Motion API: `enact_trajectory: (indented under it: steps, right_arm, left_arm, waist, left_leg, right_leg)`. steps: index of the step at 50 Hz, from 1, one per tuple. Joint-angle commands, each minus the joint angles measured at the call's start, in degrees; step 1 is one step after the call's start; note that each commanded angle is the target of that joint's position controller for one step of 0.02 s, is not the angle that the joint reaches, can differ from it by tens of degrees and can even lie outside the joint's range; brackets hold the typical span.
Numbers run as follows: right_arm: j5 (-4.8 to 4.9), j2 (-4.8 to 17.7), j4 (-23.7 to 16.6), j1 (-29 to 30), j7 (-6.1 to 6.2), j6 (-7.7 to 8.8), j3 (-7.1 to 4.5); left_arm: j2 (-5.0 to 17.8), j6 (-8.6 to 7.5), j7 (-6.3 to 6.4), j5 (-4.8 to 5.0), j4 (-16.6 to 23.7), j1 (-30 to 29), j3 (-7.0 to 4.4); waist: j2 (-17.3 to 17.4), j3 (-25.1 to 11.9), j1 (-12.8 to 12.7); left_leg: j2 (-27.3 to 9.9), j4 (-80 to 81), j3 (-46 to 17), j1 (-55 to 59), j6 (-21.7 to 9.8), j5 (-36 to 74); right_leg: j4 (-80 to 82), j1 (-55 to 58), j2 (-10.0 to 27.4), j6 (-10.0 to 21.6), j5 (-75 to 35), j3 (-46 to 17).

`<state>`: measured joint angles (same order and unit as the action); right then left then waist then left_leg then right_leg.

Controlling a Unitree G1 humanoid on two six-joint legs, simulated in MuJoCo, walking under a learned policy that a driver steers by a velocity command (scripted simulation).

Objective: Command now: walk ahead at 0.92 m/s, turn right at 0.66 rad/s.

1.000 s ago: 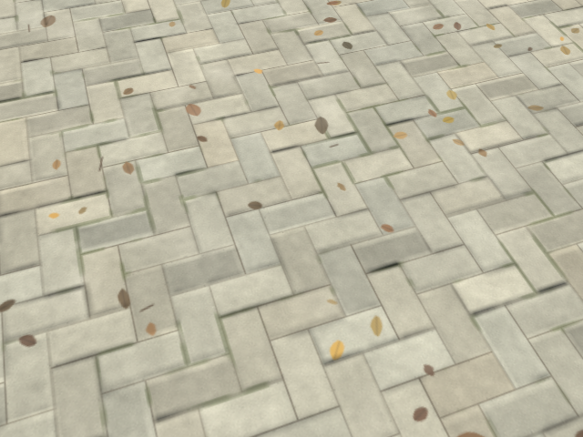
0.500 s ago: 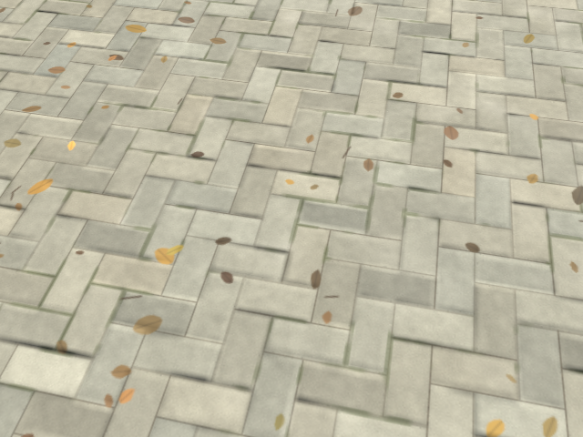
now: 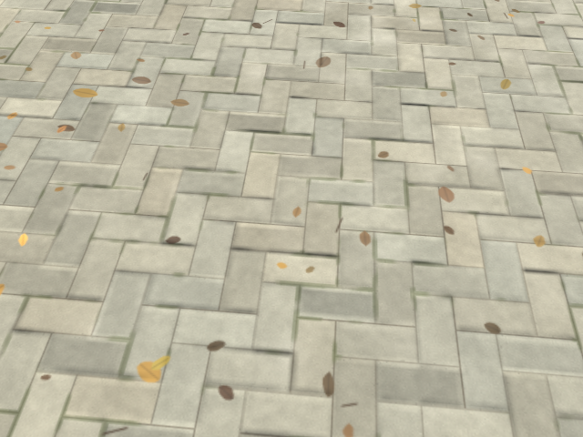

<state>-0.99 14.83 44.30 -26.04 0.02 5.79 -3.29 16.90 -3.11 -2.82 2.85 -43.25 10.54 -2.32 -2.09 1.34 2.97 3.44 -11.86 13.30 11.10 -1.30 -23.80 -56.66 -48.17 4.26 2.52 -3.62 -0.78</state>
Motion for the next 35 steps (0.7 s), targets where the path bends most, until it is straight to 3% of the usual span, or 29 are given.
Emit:
enact_trajectory:
  steps: [1,3,4,5,6,7,8,9,10,11,12,13,15,17,18,20,22,24,25,26,27,28,29,30,31,32,33,34,35]
  right_arm:
    - [0.09,8.3,-3.9,5.5,1.62,1.24,-1.44]
    - [-0.16,12.3,-2.9,3.7,3.22,-0.09,-2.21]
    - [-0.02,14.5,-3.4,4.9,3.99,-0.95,-2.82]
    - [0.23,16.1,-4.2,7.9,4.23,-1.61,-3.37]
    - [0.37,16.7,-5.9,13.1,3.76,-1.62,-3.59]
    - [1.88,13.1,-6.7,18.9,2.34,-0.64,-2.72]
    - [0.47,-0.2,-9.3,18.2,0.31,2.16,1.16]
    - [2.81,-2.0,-13.1,9.2,-0.68,4.49,2.65]
    - [3.50,4.9,-14.6,15.4,-1.16,5.82,1.88]
    - [3.78,6.2,-15.3,17.1,-1.18,5.86,1.11]
    - [2.43,5.5,-14.0,14.9,-0.72,4.97,1.26]
    - [1.33,5.9,-13.2,13.5,-0.31,3.98,1.12]
    - [0.72,8.2,-12.5,13.3,0.66,2.36,0.36]
    - [-0.98,6.5,-15.5,21.0,1.22,2.02,1.05]
    - [-1.05,4.6,-16.7,24.7,1.13,2.00,1.59]
    - [0.18,2.1,-18.5,29.7,0.78,2.01,1.99]
    - [2.47,4.1,-18.9,30.5,0.57,2.10,0.73]
    - [3.72,6.6,-18.8,30.4,0.39,2.53,-0.52]
    - [4.03,8.1,-18.1,27.9,0.30,2.88,-1.42]
    - [4.20,10.2,-16.5,20.1,0.37,3.17,-2.98]
    - [4.22,11.8,-14.2,7.0,0.75,3.00,-3.94]
    - [2.75,15.2,-12.1,-3.5,0.97,2.41,-4.23]
    - [0.40,18.1,-11.5,-1.0,-0.62,2.57,-4.50]
    - [0.48,11.2,-14.0,4.9,-0.48,2.08,-3.42]
    - [0.74,8.7,-13.2,6.0,0.00,1.33,-2.79]
    - [0.13,8.8,-11.8,6.4,0.09,0.91,-2.78]
    - [-0.23,7.9,-10.3,7.3,0.17,0.87,-2.44]
    - [-0.25,6.5,-9.0,8.2,0.15,1.08,-1.94]
    - [0.41,4.8,-7.8,8.5,-0.11,1.24,-1.50]
  left_arm:
    - [1.8,-1.22,-1.39,-0.14,5.7,-6.0,-0.09]
    - [3.4,-1.21,-2.00,0.82,7.0,-4.9,-1.02]
    - [5.4,-0.58,-1.94,1.26,6.7,-0.9,-1.97]
    - [8.6,0.52,-1.57,1.34,5.2,7.4,-3.51]
    - [13.1,2.04,-0.67,0.78,1.2,22.2,-5.75]
    - [14.0,3.11,0.76,0.21,-2.0,32.6,-6.38]
    - [12.1,3.07,0.76,-1.81,-2.8,29.1,-5.13]
    - [10.0,0.87,0.49,-3.42,1.9,19.2,-3.35]
    - [6.7,0.04,0.49,-2.87,4.3,18.3,-3.33]
    - [6.2,-1.12,0.22,-2.84,4.7,14.7,-3.05]
    - [6.4,-2.05,0.18,-2.76,6.1,9.7,-3.09]
    - [7.3,-2.30,0.65,-2.79,7.3,6.2,-3.25]
    - [6.5,-2.29,1.77,-2.43,7.9,4.2,-2.97]
    - [5.8,-2.34,3.10,-1.48,7.3,5.7,-2.78]
    - [6.1,-2.05,3.70,-1.04,6.7,6.2,-2.93]
    - [7.2,-1.30,4.10,-0.43,5.4,8.7,-3.51]
    - [7.0,-0.82,4.20,0.20,4.3,10.8,-3.69]
    - [5.9,-0.36,4.45,0.41,3.7,11.4,-3.75]
    - [5.8,-0.04,4.44,0.18,3.8,10.9,-3.90]
    - [6.0,0.19,4.08,-0.55,4.2,9.4,-3.94]
    - [4.2,0.19,3.34,-2.12,5.8,7.0,-3.09]
    - [-3.6,0.01,2.88,-3.41,7.9,10.0,-0.81]
    - [-3.0,-0.85,2.89,1.93,10.8,17.0,0.40]
    - [2.4,-0.18,3.52,2.43,8.5,13.5,-0.40]
    - [5.3,0.11,3.29,0.60,9.2,7.0,-0.99]
    - [5.2,0.29,3.10,-0.97,9.9,3.2,-1.24]
    - [4.8,0.37,2.69,-1.50,11.0,0.6,-1.52]
    - [4.3,0.89,2.21,-0.83,11.6,0.2,-1.65]
    - [3.3,1.52,1.97,-0.12,11.9,0.0,-1.51]
  waist:
    - [3.7,8.7,-2.4]
    - [8.5,3.9,-5.0]
    - [11.4,0.8,-8.2]
    - [13.1,-3.1,-13.3]
    - [12.4,-8.6,-20.3]
    - [2.8,-8.2,-25.3]
    - [-17.5,-4.3,-16.7]
    - [-16.5,-13.5,-7.0]
    - [-3.5,-9.8,-9.6]
    - [7.1,-1.2,-4.7]
    - [10.4,1.4,-0.9]
    - [9.4,3.4,1.0]
    - [7.1,5.2,2.1]
    - [5.1,7.1,-1.3]
    - [3.2,7.0,-2.9]
    - [0.5,4.4,-6.6]
    - [-1.8,1.6,-7.9]
    - [-3.9,0.7,-7.4]
    - [-4.9,-0.7,-5.6]
    - [-5.3,-5.4,-0.7]
    - [-4.5,-14.2,6.2]
    - [10.7,-23.5,6.2]
    - [36.3,-25.5,0.3]
    - [23.5,-15.8,2.3]
    - [14.2,-8.8,3.6]
    - [4.9,-5.4,3.0]
    - [3.8,-2.0,1.9]
    - [5.7,-0.2,0.5]
    - [7.3,0.7,0.0]
  left_leg:
    - [-13.1,5.6,2.0,-14.5,2.9,56.0]
    - [-14.5,-2.9,2.1,-8.5,4.3,82.5]
    - [-15.7,-9.1,1.8,-6.5,4.2,93.1]
    - [-16.7,-19.2,1.0,-7.3,3.8,100.3]
    - [-16.6,-35.0,-1.0,-13.5,2.9,100.1]
    - [-8.6,-61.5,-0.9,-26.0,2.8,56.9]
    - [2.9,-87.4,-7.5,-47.5,2.5,-9.1]
    - [2.7,-93.3,-21.4,-61.8,0.9,-11.1]
    - [0.4,-85.8,-23.2,-61.3,-2.4,-4.8]
    - [-2.0,-76.2,-22.8,-59.6,-3.5,0.6]
    - [-4.6,-70.3,-23.7,-55.1,-2.5,3.5]
    - [-5.7,-66.7,-24.0,-51.5,-0.6,4.8]
    - [-8.0,-57.6,-22.7,-46.6,2.4,6.5]
    - [-7.4,-44.8,-18.9,-42.0,5.1,14.6]
    - [-6.3,-37.6,-17.6,-38.1,5.9,20.3]
    - [-3.0,-26.4,-15.5,-30.2,7.1,27.9]
    - [-1.7,-20.2,-18.2,-28.2,8.1,29.1]
    - [-2.5,-15.8,-20.6,-29.6,7.5,26.3]
    - [-2.7,-15.2,-20.5,-27.7,6.5,23.7]
    - [-2.7,-15.7,-19.5,-20.3,4.8,20.2]
    - [-7.3,-20.7,-21.4,-3.9,2.6,15.8]
    - [-17.9,-18.5,-39.2,15.2,-1.3,-4.2]
    - [-29.3,-4.0,-74.0,18.9,-9.2,-28.5]
    - [-27.0,-2.1,-69.1,12.1,-8.4,-34.3]
    - [-24.3,-3.2,-56.2,4.6,-6.6,-21.6]
    - [-22.0,-4.1,-47.0,-1.9,-5.6,-8.5]
    - [-20.0,-3.9,-40.1,-7.2,-5.6,0.0]
    - [-18.5,-3.1,-34.5,-10.8,-5.0,4.6]
    - [-17.6,-2.3,-30.5,-11.9,-4.7,7.5]
  right_leg:
    - [10.3,10.0,-3.8,2.8,-4.8,7.9]
    - [12.3,16.9,-8.0,4.8,-1.5,12.1]
    - [12.0,22.2,-9.5,5.6,1.5,12.8]
    - [10.8,31.2,-10.3,7.0,4.9,12.4]
    - [11.0,47.2,-9.3,9.7,6.8,8.0]
    - [20.6,60.9,-5.2,12.7,1.0,1.0]
    - [17.0,66.5,-4.5,15.3,0.5,-8.1]
    - [29.3,69.2,6.2,26.2,30.3,-40.0]
    - [42.2,62.7,8.1,24.0,45.3,-47.9]
    - [46.9,50.8,8.3,20.9,47.7,-47.6]
    - [46.6,41.9,6.6,20.2,44.4,-45.2]
    - [46.6,34.8,3.5,20.0,39.7,-41.2]
    - [47.4,26.0,-0.9,18.4,32.0,-32.2]
    - [47.5,18.9,-4.8,17.0,22.3,-23.9]
    - [46.4,16.5,-7.0,15.4,19.8,-20.8]
    - [44.5,15.5,-8.5,12.4,20.6,-19.2]
    - [41.2,22.4,-7.1,10.9,24.1,-23.0]
    - [36.2,31.9,-5.3,9.4,22.7,-26.0]
    - [32.4,35.3,-4.2,8.5,17.7,-26.9]
    - [23.9,37.2,-4.8,6.5,8.1,-25.7]
    - [8.0,31.2,-6.2,4.0,5.0,-22.2]
    - [-12.7,17.1,-10.8,2.9,32.3,-16.3]
    - [-27.4,0.1,-9.2,1.7,35.0,-11.7]
    - [-31.4,-4.4,-4.4,0.9,27.6,-9.9]
    - [-30.6,-4.0,-3.1,0.7,23.8,-7.1]
    - [-28.2,-1.3,-0.9,0.7,22.0,-6.4]
    - [-24.6,0.3,1.1,0.9,20.4,-6.8]
    - [-22.6,2.3,2.8,1.1,20.1,-6.8]
    - [-21.7,2.2,3.6,1.2,20.6,-6.2]
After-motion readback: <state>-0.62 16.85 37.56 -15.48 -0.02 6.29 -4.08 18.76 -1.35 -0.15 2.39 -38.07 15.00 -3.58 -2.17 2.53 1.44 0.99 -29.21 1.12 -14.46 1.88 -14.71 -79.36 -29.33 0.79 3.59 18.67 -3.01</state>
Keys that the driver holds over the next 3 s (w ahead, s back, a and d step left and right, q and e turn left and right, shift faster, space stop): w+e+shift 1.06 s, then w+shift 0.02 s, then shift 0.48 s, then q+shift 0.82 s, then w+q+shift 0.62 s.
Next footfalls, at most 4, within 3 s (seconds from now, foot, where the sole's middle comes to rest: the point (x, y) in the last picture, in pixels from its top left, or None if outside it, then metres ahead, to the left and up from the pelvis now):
0.14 right None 0.31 -0.04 -0.76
0.54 left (263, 340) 0.73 0.06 -0.76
1.02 right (434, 285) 0.87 -0.40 -0.76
1.42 left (498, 202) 1.16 -0.66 -0.76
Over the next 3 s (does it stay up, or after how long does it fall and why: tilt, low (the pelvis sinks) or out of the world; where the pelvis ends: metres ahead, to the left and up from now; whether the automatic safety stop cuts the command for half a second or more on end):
stays up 1.23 -0.67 0.01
